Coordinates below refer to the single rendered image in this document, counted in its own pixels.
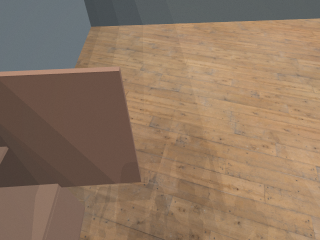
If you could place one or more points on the cupboard door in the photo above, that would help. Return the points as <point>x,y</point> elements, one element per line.
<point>73,122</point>

